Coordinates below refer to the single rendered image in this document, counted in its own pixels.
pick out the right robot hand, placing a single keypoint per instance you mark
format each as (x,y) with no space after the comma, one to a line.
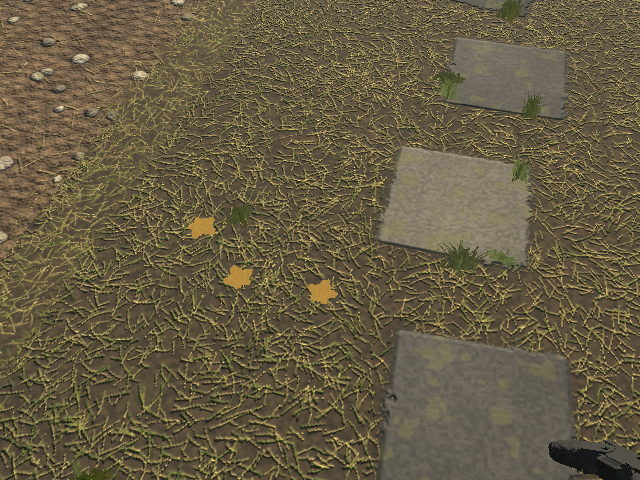
(609,461)

